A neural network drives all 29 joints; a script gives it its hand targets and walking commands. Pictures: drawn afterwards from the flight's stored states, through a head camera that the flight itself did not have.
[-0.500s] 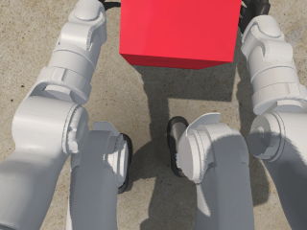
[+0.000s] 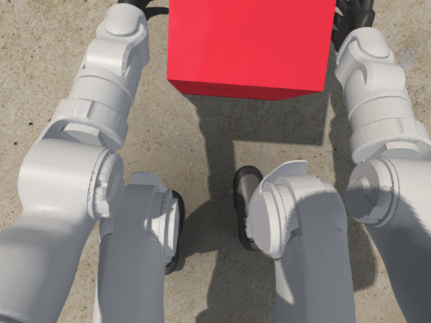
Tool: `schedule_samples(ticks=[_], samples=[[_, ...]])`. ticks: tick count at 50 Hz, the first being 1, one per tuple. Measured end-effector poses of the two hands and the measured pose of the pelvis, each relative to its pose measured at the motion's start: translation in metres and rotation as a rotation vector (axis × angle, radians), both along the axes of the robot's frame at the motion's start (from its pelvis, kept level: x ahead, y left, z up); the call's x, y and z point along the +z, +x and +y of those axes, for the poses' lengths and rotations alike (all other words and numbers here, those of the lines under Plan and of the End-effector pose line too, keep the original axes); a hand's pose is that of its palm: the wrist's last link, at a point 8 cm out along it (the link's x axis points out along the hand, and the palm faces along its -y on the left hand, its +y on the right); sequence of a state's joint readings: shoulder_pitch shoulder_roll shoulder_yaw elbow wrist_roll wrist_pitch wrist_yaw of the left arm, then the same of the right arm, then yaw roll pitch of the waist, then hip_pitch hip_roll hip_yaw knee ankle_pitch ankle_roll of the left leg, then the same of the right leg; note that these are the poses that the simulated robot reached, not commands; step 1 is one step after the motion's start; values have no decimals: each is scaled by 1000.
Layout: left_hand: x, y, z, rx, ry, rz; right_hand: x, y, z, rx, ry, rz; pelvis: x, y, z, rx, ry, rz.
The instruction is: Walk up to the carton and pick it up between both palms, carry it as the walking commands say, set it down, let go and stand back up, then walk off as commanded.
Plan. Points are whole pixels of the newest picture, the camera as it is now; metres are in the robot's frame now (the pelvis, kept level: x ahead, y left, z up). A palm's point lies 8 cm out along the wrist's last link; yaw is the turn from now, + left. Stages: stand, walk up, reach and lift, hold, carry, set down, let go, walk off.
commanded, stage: set down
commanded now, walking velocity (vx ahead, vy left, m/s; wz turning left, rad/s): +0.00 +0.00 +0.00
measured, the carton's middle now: (242, 7) +0.58 -0.10 -0.24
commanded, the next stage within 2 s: let go in 1.90 s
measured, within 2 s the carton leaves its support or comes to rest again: neither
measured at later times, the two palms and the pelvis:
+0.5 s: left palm (122, 6) +0.56 +0.08 -0.17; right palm (360, 42) +0.49 -0.27 -0.18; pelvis +0.00 -0.01 +0.01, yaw +0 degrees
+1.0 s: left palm out of the picture +0.57 +0.07 -0.05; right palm out of the picture +0.49 -0.29 -0.06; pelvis -0.01 +0.00 +0.09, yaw -2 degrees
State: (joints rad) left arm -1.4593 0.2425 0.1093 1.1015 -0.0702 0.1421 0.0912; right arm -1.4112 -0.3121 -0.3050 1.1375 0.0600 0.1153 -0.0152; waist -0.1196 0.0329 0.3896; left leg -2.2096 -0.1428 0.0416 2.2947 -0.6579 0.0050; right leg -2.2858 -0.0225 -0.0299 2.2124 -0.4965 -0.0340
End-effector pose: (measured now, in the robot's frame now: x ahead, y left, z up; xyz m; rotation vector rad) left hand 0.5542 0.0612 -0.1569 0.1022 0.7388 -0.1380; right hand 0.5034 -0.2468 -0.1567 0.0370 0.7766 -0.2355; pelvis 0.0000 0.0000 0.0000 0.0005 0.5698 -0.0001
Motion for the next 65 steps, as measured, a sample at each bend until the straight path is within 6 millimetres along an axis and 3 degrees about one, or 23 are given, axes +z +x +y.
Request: schedule_samples(ticks=[11,28,37,47,65], samples=[[-5,-3,3,3,13,-21,-10,-9,-2,-46,-23,8,7,-2,-1,-11,-2,8],[-9,7,20,40,30,-73,-17,-9,-32,-99,-54,-47,7,-3,-7,-11,6,-39],[33,10,14,41,46,-121,27,1,-37,-105,-28,-133,25,-9,-7,-32,22,-57],[97,18,10,64,51,-130,83,-10,-45,-97,-48,-135,73,-12,-5,-47,40,-69],[199,19,25,53,70,-127,185,-6,-44,-73,-47,-143,157,-13,-4,-51,40,-81]])
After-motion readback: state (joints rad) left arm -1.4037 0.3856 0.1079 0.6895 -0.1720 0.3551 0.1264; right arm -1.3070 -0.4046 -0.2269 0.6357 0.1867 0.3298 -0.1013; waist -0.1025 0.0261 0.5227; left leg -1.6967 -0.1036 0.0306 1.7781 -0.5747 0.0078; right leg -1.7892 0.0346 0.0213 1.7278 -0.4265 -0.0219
